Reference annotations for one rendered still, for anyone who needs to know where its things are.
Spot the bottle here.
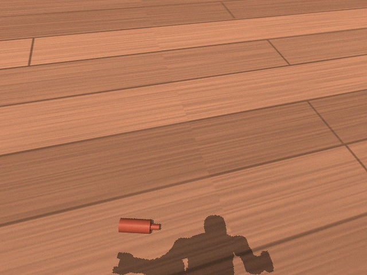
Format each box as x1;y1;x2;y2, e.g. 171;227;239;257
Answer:
118;218;159;234

